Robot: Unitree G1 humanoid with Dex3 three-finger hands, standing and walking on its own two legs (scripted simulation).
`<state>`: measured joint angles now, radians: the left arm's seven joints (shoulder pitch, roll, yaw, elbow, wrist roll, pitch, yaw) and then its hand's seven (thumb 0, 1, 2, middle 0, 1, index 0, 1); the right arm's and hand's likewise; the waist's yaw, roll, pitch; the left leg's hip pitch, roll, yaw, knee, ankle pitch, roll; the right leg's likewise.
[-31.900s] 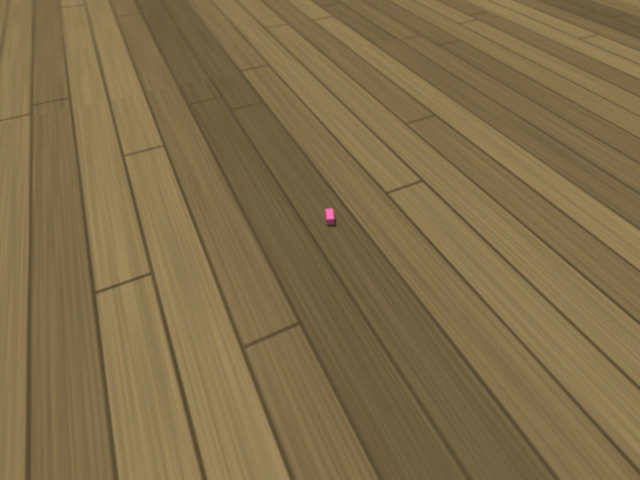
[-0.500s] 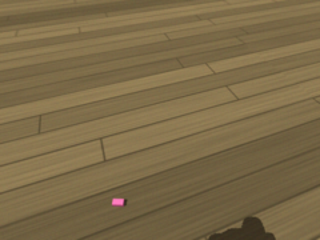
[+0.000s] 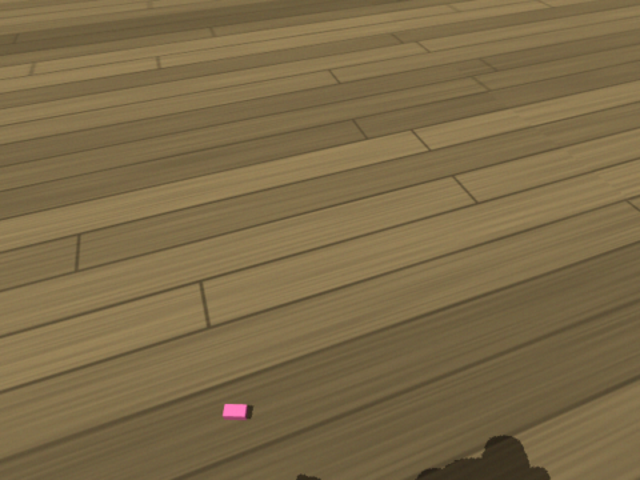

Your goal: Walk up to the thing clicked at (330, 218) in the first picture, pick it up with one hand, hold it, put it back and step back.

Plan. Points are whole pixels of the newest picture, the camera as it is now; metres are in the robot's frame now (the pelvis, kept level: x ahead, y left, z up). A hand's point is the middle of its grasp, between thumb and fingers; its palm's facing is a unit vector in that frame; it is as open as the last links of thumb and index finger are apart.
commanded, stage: stand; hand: left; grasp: from above
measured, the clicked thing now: (235, 412) +0.46 +0.28 -0.77
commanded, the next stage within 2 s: rise first in 1.50 s
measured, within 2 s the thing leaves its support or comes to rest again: neither
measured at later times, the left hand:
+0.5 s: hand out of the picture +0.07 +0.26 -0.16, palm faces -0.01 -0.94 -0.35, open 7.4 cm
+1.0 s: hand out of the picture +0.06 +0.26 -0.16, palm faces -0.02 -0.94 -0.35, open 7.4 cm
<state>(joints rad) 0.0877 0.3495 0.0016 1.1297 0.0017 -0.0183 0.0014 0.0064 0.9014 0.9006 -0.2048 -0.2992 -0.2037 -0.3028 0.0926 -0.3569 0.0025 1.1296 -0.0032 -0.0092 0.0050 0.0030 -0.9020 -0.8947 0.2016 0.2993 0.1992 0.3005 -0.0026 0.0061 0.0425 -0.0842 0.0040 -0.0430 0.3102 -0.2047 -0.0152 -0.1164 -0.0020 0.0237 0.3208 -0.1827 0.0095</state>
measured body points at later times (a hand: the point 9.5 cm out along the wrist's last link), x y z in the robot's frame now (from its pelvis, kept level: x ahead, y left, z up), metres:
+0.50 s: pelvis +0.00 +0.00 +0.00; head +0.01 +0.00 +0.45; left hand +0.07 +0.31 -0.13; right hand +0.07 -0.30 -0.13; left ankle -0.02 +0.13 -0.75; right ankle -0.01 -0.13 -0.75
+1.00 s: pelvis -0.01 +0.00 +0.00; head +0.00 +0.00 +0.45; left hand +0.06 +0.31 -0.13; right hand +0.06 -0.30 -0.13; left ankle -0.02 +0.13 -0.75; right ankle -0.01 -0.13 -0.75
